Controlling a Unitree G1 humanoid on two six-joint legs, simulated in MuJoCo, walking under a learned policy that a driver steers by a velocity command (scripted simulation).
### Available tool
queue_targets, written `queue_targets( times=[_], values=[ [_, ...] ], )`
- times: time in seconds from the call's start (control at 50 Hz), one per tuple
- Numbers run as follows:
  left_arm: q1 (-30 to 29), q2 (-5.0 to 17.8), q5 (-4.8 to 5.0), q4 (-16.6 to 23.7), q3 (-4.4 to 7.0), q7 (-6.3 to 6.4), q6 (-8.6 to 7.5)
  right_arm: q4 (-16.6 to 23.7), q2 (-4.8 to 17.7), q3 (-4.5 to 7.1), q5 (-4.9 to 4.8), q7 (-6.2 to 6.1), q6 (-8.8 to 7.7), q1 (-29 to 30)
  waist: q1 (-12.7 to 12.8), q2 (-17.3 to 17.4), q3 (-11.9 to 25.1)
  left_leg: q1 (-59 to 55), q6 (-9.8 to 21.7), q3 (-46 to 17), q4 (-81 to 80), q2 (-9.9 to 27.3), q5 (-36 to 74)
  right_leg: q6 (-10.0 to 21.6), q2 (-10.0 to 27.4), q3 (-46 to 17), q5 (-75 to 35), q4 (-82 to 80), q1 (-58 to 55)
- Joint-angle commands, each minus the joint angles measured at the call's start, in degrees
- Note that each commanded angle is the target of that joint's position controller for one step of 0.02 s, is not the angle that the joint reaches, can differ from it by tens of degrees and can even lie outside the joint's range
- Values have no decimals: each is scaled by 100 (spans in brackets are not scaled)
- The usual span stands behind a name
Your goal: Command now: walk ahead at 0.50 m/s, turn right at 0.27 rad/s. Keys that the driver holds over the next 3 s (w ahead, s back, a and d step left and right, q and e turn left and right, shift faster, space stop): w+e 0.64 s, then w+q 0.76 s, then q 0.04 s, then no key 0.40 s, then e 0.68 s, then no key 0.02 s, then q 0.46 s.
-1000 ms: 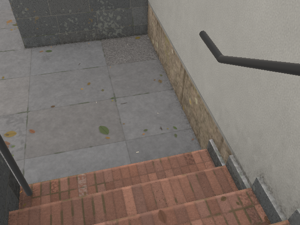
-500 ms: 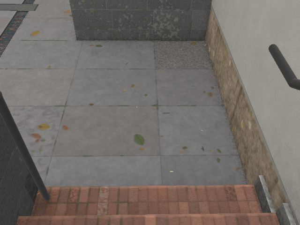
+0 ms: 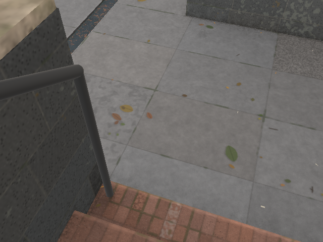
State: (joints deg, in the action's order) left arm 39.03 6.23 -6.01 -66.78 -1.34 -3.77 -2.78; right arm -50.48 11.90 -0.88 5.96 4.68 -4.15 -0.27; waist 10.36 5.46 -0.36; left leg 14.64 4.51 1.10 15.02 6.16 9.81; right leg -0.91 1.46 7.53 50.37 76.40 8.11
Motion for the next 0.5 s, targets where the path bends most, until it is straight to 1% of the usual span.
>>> queue_targets(
  times=[0.02, 0.04, 0.06, 0.08, 0.1, 0.12, 0.14, 0.16, 0.18, 0.2, 0.22, 0.24, 0.26, 0.28, 0.3, 0.32, 0.34, 0.36, 0.38, 0.4, 0.42, 0.44, 0.46, 0.48, 0.5],
  values=[
    [549, 439, 325, 344, 136, -527, -118, -1131, 1822, 718, 137, -19, 113, -4567, -1854, 671, 2633, -6673, 1699, -936, 2655, 1941, 6647, -9, 114, -626, 188, 3952, 4498],
    [-475, 558, 463, 720, 150, -487, -188, -1096, 1628, 739, 106, -101, 177, -4170, -1991, 115, 1724, -5715, 1627, -955, 2177, 2104, 5104, 70, 289, -635, 10, 3968, 5363],
    [-1098, 771, 475, 1012, 193, -337, -267, -1042, 1415, 676, 5, -105, 220, -3664, -1871, -391, 1024, -4069, 1536, -857, 1748, 2111, 3746, 113, 461, -773, -311, 3568, 5242],
    [-1043, 604, 409, 1050, 156, -196, -309, -892, 926, 500, 17, -71, 244, -2937, -1358, -742, 648, -2669, 1368, -670, 1505, 1968, 2655, 302, 705, -1225, -1114, 2492, 4780],
    [-1092, 497, 431, 1111, 178, -89, -360, -820, 667, 362, 101, -66, 174, -2367, -830, -659, -116, -966, 985, -426, 1282, 1763, 2284, 497, 742, -1337, -1839, 2008, 4162],
    [-1009, 243, 291, 1022, 154, -12, -379, -627, 77, 163, 77, -185, -8, -2011, -573, -572, -252, 55, 685, -152, 806, 1288, 1395, 645, 880, -1590, -3481, 463, 3478],
    [-904, 159, 238, 769, 205, -69, -343, -567, 69, 170, -51, -279, -192, -2041, -674, -482, -593, 757, 723, 239, 345, 1075, 1099, 619, 689, -1411, -4609, -645, 3009],
    [-894, 152, 125, 693, 235, -155, -285, -541, 211, 155, -102, -299, -287, -2049, -662, -305, -559, 971, 999, 291, 147, 1064, 729, 647, 656, -1273, -5027, -914, 2764],
    [-908, 189, 60, 680, 264, -204, -234, -552, 389, 204, -29, -291, -283, -2060, -648, -217, -439, 968, 1226, 209, 287, 1126, 371, 644, 634, -1207, -5030, -859, 2854],
    [-565, 146, -10, 634, 223, -292, -228, -574, 300, 156, 76, -322, -261, -2038, -479, -258, -353, 1105, 1212, 171, 678, 1156, 262, 687, 668, -1310, -5411, -707, 2652],
    [-656, 289, 43, 698, 271, -304, -255, -576, 193, 108, 103, -309, -236, -2166, -569, -372, -350, 1042, 1175, 187, 811, 1267, 352, 641, 652, -1305, -5467, -781, 2739],
    [-1423, 287, 41, 1015, 193, -254, -248, -814, -191, -22, 178, -374, -246, -2386, -837, -520, -491, 173, 1043, -161, 826, 1620, -62, 602, 1095, -1948, -6040, -1697, 3751],
    [-1938, 397, 24, 1237, 212, -186, -218, -1072, -89, -12, 9, -472, -305, -3144, -1152, -450, -555, -999, 956, -145, 1096, 1512, -422, 535, 1038, -1913, -6513, -2569, 4645],
    [-2309, 457, 50, 1362, 192, -124, -191, -1388, -69, -34, 18, -517, -325, -3812, -1370, -346, -661, -1452, 957, -343, 1307, 1615, -557, 484, 1005, -1873, -6716, -2795, 5086],
    [-2353, 503, 121, 1268, 159, -117, -210, -1415, -167, -118, 115, -560, -334, -3855, -1386, -764, -737, -1113, 625, 238, 1715, 1258, -1183, 474, 984, -1785, -8154, -3847, 4604],
    [-2426, 463, 100, 1268, 131, -133, -206, -1434, -114, -153, 214, -489, -336, -3917, -1370, -474, -777, -292, 608, 389, 1655, 1172, -1394, 485, 819, -1331, -8441, -3685, 3692],
    [-2442, 606, 62, 1309, 157, -116, -150, -1147, -291, -227, 184, -457, -321, -3463, -1223, -250, -656, 707, 447, 678, 1678, 802, -2078, 584, 642, -948, -8458, -3710, 2541],
    [-2910, 733, -7, 1525, 190, -136, -111, -1072, -142, -224, 219, -361, -327, -3109, -1173, -258, -784, 1517, 357, 835, 1635, 717, -2502, 670, 556, -776, -8255, -3543, 1671],
    [-3176, 825, -8, 1717, 216, -150, -63, -1065, 92, -174, 250, -300, -325, -3042, -1165, -304, -943, 1522, 326, 736, 1659, 916, -2818, 688, 493, -697, -7709, -3564, 1586],
    [-3488, 935, -22, 1852, 240, -141, -22, -1172, 273, -111, 155, -331, -322, -3212, -1294, -461, -1223, 881, 323, 522, 1829, 1197, -2883, 683, 563, -779, -7219, -3994, 2134],
    [-3740, 866, -56, 1904, 202, -129, 1, -1320, 398, -42, 23, -420, -272, -3492, -1484, -479, -1379, 112, 300, 304, 2014, 1408, -2846, 658, 670, -859, -6803, -4573, 2644],
    [-3932, 759, -92, 1927, 158, -114, 10, -1445, 442, 1, -14, -532, -193, -3762, -1642, -443, -1433, -455, 289, 99, 2107, 1571, -2614, 644, 728, -897, -6525, -4939, 2850],
    [-4065, 674, -100, 1935, 136, -98, 8, -1541, 500, 79, -21, -630, -87, -3953, -1804, -473, -1465, -908, 277, 5, 2269, 1702, -2347, 648, 723, -820, -6206, -5369, 2974],
    [-4122, 603, -83, 1961, 118, -53, -22, -1607, 548, 134, -14, -659, -11, -4117, -1862, -366, -1345, -1009, 302, 49, 2422, 1652, -1789, 647, 596, -631, -5852, -5391, 2562],
    [-3762, 685, -67, 1766, 176, -8, -71, -1582, 517, 181, 37, -639, 31, -4005, -1697, -480, -1117, -974, 213, 325, 3122, 1425, -1353, 666, 487, -432, -6065, -5596, 1939]
  ],
)
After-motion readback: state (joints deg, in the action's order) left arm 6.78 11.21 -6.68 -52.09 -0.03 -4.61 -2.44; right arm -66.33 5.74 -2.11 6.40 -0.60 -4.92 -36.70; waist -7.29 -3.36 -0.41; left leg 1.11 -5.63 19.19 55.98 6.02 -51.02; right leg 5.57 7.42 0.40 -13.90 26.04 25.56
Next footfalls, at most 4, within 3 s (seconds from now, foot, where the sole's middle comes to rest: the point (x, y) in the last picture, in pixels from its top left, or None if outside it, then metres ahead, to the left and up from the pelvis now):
0.54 right None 0.37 -0.22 -0.98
1.02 left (206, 230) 0.71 -0.08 -1.15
1.46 right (246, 199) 1.02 -0.33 -1.32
1.82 left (210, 176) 1.15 -0.09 -1.32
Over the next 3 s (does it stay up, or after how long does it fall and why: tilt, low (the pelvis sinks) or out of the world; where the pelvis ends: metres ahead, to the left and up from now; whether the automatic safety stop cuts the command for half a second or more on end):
stays up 1.05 -0.23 -0.56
